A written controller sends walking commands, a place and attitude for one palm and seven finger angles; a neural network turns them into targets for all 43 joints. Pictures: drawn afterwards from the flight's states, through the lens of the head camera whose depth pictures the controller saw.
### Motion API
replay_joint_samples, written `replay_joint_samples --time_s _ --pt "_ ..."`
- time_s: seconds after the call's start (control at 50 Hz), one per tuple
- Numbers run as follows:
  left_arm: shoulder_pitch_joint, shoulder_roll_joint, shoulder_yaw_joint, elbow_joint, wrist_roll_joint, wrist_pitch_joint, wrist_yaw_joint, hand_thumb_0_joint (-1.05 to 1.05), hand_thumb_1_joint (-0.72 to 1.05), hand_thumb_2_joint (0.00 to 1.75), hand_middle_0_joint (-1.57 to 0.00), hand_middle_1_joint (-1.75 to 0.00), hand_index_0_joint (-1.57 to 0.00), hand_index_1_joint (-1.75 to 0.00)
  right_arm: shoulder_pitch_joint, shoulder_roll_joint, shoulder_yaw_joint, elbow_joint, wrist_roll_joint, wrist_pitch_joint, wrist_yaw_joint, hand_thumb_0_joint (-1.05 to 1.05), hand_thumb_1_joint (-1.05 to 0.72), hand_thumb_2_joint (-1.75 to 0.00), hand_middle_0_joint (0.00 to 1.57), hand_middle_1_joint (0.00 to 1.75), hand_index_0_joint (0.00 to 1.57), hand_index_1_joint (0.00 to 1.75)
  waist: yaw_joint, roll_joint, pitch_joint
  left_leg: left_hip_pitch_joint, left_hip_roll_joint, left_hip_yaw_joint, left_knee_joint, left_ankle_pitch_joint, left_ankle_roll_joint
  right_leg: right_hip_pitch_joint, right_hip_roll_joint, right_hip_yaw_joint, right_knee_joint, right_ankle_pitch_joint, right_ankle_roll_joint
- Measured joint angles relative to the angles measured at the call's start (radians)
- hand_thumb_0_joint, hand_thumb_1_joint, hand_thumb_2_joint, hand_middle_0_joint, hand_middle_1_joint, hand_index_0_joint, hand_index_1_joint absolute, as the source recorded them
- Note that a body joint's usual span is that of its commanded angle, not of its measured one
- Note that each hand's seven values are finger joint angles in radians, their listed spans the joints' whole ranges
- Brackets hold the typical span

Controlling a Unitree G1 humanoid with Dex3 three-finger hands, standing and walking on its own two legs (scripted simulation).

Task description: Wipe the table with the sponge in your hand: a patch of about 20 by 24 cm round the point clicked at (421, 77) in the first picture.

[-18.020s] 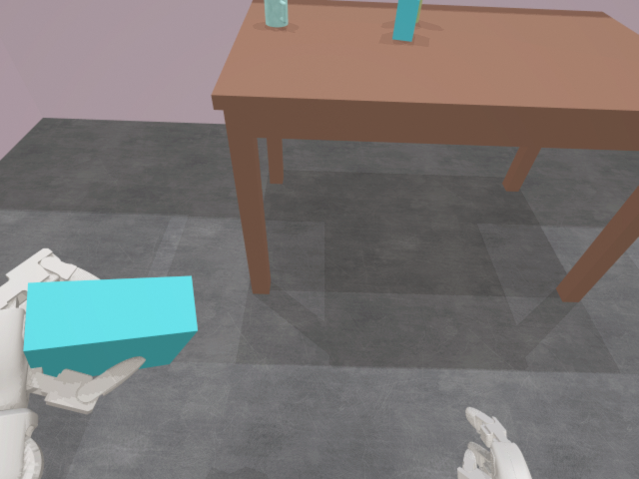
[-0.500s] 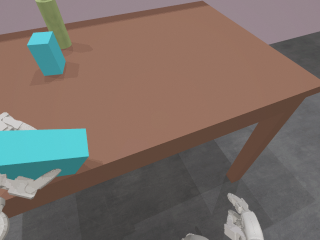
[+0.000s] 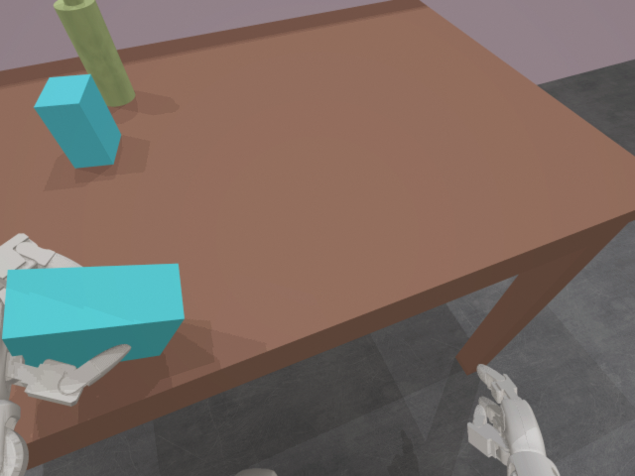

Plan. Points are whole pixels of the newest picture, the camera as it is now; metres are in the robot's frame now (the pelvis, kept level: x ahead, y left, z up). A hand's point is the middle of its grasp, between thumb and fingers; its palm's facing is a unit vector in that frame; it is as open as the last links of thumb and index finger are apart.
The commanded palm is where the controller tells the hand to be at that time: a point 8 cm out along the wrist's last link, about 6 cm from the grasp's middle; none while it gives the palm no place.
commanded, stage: come to a stop and stand still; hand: left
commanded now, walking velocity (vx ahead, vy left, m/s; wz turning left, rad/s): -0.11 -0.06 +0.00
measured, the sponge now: (123, 318) +0.23 +0.21 +0.13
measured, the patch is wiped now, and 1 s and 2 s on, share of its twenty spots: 0.00 0.00 0.00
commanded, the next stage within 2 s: look again from close up in 0.48 s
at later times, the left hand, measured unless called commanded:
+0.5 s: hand (35, 313) +0.22 +0.27 +0.16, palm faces +0.40 -0.85 -0.34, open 9.8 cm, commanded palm +0.17 +0.31 +0.18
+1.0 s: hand (39, 286) +0.25 +0.29 +0.16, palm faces +0.36 -0.87 -0.33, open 9.8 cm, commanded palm +0.19 +0.32 +0.18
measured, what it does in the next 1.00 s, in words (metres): stands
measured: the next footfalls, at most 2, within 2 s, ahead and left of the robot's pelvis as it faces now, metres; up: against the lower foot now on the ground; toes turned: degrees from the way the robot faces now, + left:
left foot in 1.58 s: -0.05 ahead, +0.19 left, +0.01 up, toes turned +3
right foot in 1.94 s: -0.03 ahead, -0.06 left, +0.00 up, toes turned -3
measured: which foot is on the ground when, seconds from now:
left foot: down 0.00-1.00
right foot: down 0.00-1.00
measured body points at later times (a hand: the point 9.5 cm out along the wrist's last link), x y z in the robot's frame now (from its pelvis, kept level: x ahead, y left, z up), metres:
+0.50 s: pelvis +0.00 +0.03 +0.01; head +0.01 +0.03 +0.46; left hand +0.20 +0.32 +0.18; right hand +0.18 -0.18 -0.07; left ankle +0.04 +0.13 -0.73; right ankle +0.03 -0.07 -0.73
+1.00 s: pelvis +0.03 +0.03 +0.00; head +0.05 +0.07 +0.45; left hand +0.23 +0.33 +0.17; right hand +0.18 -0.21 -0.07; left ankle +0.04 +0.13 -0.73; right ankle +0.03 -0.07 -0.73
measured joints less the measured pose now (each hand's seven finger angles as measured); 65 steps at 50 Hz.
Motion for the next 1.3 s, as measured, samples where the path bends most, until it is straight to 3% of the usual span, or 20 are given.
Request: replay_joint_samples --time_s 0.18,0.34,0.46,0.58,0.62,0.66,0.72,0.78,0.84,0.88,0.92,0.96,1.1,1.24,1.3 --pt "0.02 0.019 -0.011 -0.037 -0.001 0.012 -0.002 0.0 -0.48 1.02 -0.8 -1.33 -0.79 -1.33 0.018 0.047 0.036 -0.011 -0.008 -0.012 -0.013 0.01 -0.9 -0.9 0.21 0.3 0.2 0.3 0.017 -0.02 -0.033 0.019 -0.013 0.021 -0.082 0.043 0.027 0.023 -0.009 0.021 -0.1 0.061 0.031" --pt "-0.015 -0.019 -0.018 0.038 0.006 0.03 0.002 0.0 -0.48 1.02 -0.8 -1.33 -0.79 -1.33 0.041 0.067 0.056 0.003 -0.008 -0.006 -0.011 0.01 -0.9 -0.9 0.21 0.3 0.21 0.3 0.027 -0.012 -0.083 0.051 -0.024 0.037 -0.146 0.071 0.041 0.053 -0.017 0.038 -0.169 0.099 0.046" --pt "-0.043 -0.044 -0.044 0.079 0.018 0.053 0.002 0.0 -0.48 1.02 -0.8 -1.33 -0.79 -1.33 0.053 0.058 0.056 0.005 -0.01 -0.002 -0.007 0.01 -0.9 -0.9 0.21 0.3 0.21 0.3 0.022 -0.004 -0.086 0.066 -0.025 0.039 -0.161 0.076 0.044 0.07 -0.017 0.041 -0.19 0.108 0.047" --pt "-0.027 -0.03 -0.05 0.051 0.013 0.044 -0.003 0.0 -0.48 1.02 -0.8 -1.33 -0.79 -1.33 0.06 0.039 0.042 0.005 -0.009 0.0 -0.004 0.01 -0.9 -0.9 0.21 0.3 0.21 0.3 0.007 0.002 -0.076 0.063 -0.018 0.034 -0.144 0.062 0.043 0.079 -0.01 0.037 -0.197 0.105 0.044" --pt "-0.122 0.086 -0.041 0.078 0.032 0.001 -0.037 0.0 -0.48 1.02 -0.8 -1.33 -0.79 -1.33 0.104 0.023 0.061 -0.044 0.038 0.005 -0.042 0.01 -0.9 -0.9 0.21 0.3 0.21 0.3 0.017 -0.005 -0.068 0.032 -0.024 0.006 -0.1 0.044 0.047 0.055 -0.011 0.019 -0.144 0.065 0.057" --pt "-0.228 0.184 0.023 0.122 0.043 -0.053 -0.037 0.0 -0.48 1.02 -0.8 -1.33 -0.79 -1.33 0.114 0.029 0.07 -0.024 0.027 -0.013 -0.029 0.01 -0.9 -0.9 0.21 0.3 0.2 0.3 0.023 -0.039 -0.077 0.0 -0.028 -0.006 -0.06 0.028 0.038 0.018 -0.015 0.008 -0.087 0.039 0.038" --pt "-0.28 0.233 0.127 0.162 0.019 -0.105 -0.015 0.0 -0.48 1.02 -0.8 -1.33 -0.79 -1.33 0.114 0.024 0.076 0.008 -0.001 -0.026 0.016 0.01 -0.9 -0.9 0.21 0.3 0.21 0.3 0.017 -0.07 -0.119 -0.035 -0.014 0.006 -0.019 -0.005 0.029 -0.022 -0.003 0.022 -0.048 0.014 0.02" --pt "-0.208 0.169 0.135 0.134 -0.017 -0.136 -0.008 0.0 -0.47 1.02 -0.8 -1.33 -0.79 -1.34 0.151 -0.008 0.046 -0.013 0.001 -0.06 0.061 0.01 -0.9 -0.9 0.21 0.3 0.21 0.3 0.001 -0.056 -0.153 -0.047 -0.012 0.018 0.004 -0.033 0.034 -0.034 -0.002 0.034 -0.034 -0.003 0.027" --pt "-0.088 0.075 0.044 0.096 -0.027 -0.153 -0.022 0.0 -0.47 1.02 -0.8 -1.33 -0.78 -1.34 0.174 -0.038 0.017 -0.013 0.012 -0.087 0.088 0.01 -0.9 -0.9 0.21 0.3 0.21 0.3 -0.003 -0.044 -0.156 -0.03 -0.028 0.032 0.0 -0.046 0.046 -0.031 -0.018 0.049 -0.013 -0.025 0.043" --pt "-0.033 0.046 -0.016 0.094 -0.019 -0.149 -0.04 0.0 -0.47 1.02 -0.8 -1.34 -0.78 -1.34 0.177 -0.041 0.009 -0.001 0.013 -0.088 0.09 0.01 -0.9 -0.9 0.21 0.3 0.2 0.3 -0.003 -0.051 -0.147 -0.022 -0.039 0.032 -0.005 -0.046 0.05 -0.027 -0.03 0.048 -0.004 -0.035 0.05" --pt "-0.014 0.056 -0.044 0.106 -0.017 -0.14 -0.047 0.0 -0.47 1.02 -0.8 -1.34 -0.78 -1.34 0.168 -0.032 0.011 0.018 0.013 -0.079 0.085 0.01 -0.9 -0.9 0.21 0.3 0.2 0.3 0.001 -0.07 -0.132 -0.018 -0.047 0.029 -0.007 -0.044 0.051 -0.028 -0.039 0.044 0.009 -0.044 0.053" --pt "-0.035 0.071 -0.045 0.11 -0.041 -0.138 -0.045 -0.01 -0.47 1.02 -0.8 -1.34 -0.78 -1.34 0.157 -0.017 0.014 0.031 0.012 -0.07 0.078 0.01 -0.9 -0.9 0.21 0.3 0.2 0.3 0.005 -0.087 -0.115 -0.022 -0.052 0.016 -0.004 -0.04 0.051 -0.026 -0.043 0.031 0.011 -0.046 0.052" --pt "-0.116 0.12 0.05 0.053 -0.032 -0.125 -0.021 -0.01 -0.47 1.02 -0.8 -1.34 -0.78 -1.34 0.101 0.021 0.025 0.018 0.017 -0.086 0.09 0.01 -0.9 -0.9 0.21 0.3 0.2 0.3 0.02 -0.092 -0.08 -0.051 -0.056 0.002 0.016 -0.026 0.051 -0.047 -0.048 0.016 0.023 -0.033 0.052" --pt "-0.076 0.086 0.045 0.02 -0.038 -0.124 -0.037 0.0 -0.47 1.02 -0.79 -1.34 -0.78 -1.34 0.056 0.059 0.032 -0.015 0.004 -0.087 0.096 0.01 -0.9 -0.9 0.21 0.3 0.2 0.3 0.048 -0.074 -0.07 -0.063 -0.069 0.044 -0.006 0.014 0.052 -0.117 -0.069 0.052 0.106 -0.066 0.069" --pt "-0.081 0.072 0.03 0.051 -0.04 -0.101 -0.045 0.0 -0.47 1.02 -0.79 -1.34 -0.78 -1.34 0.049 0.072 0.041 -0.022 0.005 -0.077 0.087 0.01 -0.9 -0.9 0.21 0.3 0.21 0.3 0.053 -0.063 -0.062 -0.082 -0.055 0.043 0.005 0.028 0.04 -0.132 -0.063 0.04 0.101 -0.01 0.06"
